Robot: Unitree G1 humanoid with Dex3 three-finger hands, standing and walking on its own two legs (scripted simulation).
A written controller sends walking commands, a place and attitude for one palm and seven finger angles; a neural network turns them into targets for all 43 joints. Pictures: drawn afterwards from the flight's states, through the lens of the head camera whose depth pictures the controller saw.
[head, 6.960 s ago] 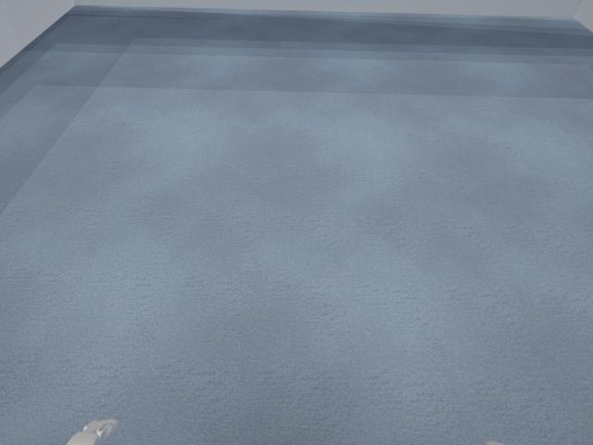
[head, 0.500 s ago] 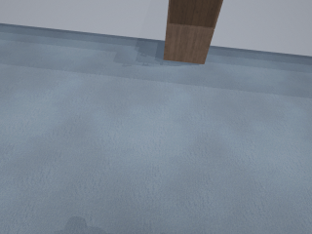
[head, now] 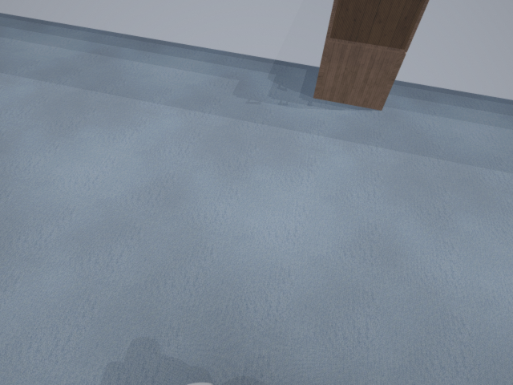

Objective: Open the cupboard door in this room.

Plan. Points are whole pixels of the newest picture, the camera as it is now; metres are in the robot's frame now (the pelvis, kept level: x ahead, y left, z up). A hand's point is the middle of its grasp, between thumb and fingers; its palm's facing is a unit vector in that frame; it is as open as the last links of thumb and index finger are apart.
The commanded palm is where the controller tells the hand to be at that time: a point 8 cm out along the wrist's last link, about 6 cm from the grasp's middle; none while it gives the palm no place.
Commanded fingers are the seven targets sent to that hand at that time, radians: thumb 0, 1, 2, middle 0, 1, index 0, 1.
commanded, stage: turn or walk to find it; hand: left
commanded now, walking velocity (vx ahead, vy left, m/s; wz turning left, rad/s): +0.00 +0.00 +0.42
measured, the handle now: out of the picture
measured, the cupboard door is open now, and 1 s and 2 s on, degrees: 0 0 0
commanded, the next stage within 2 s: stand and wait in 0.16 s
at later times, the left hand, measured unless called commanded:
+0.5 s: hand out of the picture +0.03 +0.20 -0.15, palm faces +0.10 -0.96 -0.25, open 7.4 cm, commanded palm none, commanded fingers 0.00 0.90 0.90 -0.20 -0.30 -0.20 -0.30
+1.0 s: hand out of the picture -0.06 +0.16 -0.16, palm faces +0.13 -0.98 -0.16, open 7.4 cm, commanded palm none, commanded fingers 0.00 0.90 0.90 -0.20 -0.30 -0.20 -0.30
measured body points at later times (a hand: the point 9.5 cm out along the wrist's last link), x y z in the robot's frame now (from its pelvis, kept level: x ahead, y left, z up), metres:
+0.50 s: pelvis -0.02 +0.00 +0.01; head -0.01 -0.02 +0.45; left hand +0.02 +0.25 -0.13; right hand +0.03 -0.22 -0.16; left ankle +0.01 +0.11 -0.73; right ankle -0.02 -0.11 -0.73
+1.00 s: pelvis -0.03 +0.00 +0.01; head -0.03 +0.00 +0.46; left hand -0.06 +0.21 -0.15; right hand -0.02 -0.22 -0.15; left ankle -0.02 +0.13 -0.73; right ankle -0.02 -0.11 -0.73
